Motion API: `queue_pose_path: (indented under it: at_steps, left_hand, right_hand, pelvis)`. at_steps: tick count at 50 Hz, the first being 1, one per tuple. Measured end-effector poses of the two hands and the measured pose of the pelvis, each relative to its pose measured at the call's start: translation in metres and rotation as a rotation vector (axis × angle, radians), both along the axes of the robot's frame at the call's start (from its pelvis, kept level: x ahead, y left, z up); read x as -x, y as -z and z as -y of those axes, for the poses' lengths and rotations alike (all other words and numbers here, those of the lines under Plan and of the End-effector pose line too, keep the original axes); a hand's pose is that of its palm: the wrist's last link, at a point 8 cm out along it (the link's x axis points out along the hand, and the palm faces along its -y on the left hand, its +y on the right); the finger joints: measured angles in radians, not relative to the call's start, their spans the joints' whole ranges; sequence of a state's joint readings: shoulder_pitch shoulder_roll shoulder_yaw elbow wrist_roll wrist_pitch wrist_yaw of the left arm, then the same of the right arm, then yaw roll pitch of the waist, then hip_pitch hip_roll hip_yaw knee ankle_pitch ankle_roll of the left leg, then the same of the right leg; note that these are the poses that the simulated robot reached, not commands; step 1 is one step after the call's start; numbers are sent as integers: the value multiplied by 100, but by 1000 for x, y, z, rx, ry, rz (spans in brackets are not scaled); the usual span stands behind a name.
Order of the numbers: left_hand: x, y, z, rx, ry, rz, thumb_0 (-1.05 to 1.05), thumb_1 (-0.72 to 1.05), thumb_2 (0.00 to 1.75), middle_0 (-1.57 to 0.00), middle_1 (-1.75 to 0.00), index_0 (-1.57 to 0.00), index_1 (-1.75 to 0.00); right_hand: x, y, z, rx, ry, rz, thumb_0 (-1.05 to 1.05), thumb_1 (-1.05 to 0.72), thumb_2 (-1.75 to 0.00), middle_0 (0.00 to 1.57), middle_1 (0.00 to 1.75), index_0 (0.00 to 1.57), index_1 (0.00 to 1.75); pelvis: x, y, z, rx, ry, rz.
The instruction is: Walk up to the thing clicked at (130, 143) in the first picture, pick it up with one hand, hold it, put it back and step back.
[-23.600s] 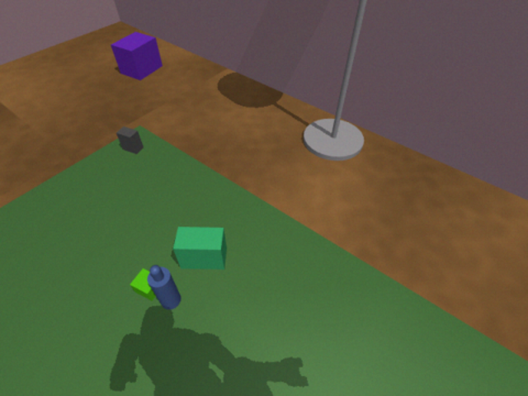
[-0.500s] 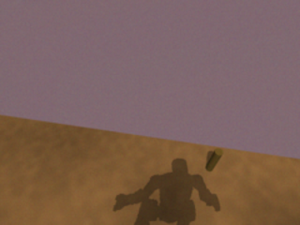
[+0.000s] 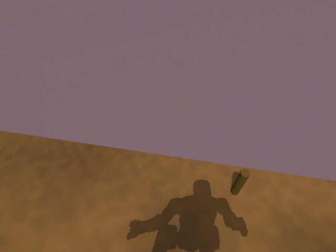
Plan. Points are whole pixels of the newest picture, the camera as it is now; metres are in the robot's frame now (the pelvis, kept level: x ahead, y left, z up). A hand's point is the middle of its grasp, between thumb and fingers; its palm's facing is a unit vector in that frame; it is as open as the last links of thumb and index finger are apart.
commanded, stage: stand
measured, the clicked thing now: out of the picture -1.00 -1.03 -0.71
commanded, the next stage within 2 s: walk up in 0.14 s
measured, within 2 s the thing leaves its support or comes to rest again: neither
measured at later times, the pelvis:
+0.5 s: pelvis -0.02 +0.08 -0.01, yaw -18 degrees
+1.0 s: pelvis -0.01 +0.09 -0.02, yaw -42 degrees
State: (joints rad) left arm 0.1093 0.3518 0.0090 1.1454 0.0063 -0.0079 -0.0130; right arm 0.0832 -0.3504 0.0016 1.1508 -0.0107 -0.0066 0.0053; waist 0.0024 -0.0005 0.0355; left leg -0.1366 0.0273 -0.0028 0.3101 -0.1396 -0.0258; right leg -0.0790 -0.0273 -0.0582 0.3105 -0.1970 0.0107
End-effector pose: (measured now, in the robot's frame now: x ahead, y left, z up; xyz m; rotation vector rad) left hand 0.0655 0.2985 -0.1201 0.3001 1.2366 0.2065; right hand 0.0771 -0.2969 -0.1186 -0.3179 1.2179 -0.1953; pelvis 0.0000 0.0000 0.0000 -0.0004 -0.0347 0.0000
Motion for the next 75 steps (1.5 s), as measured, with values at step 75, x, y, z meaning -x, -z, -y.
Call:
queue_pose_path:
  at_steps: [75]
  left_hand:
    - [-312,4,224,110,1337,115,1,91,90,-20,-30,-20,-30]
  right_hand:
    - [290,-44,-165,228,1196,59,1,-90,-89,20,30,20,30]
  pelvis:
    - [-47,11,-74,28,1232,-31]
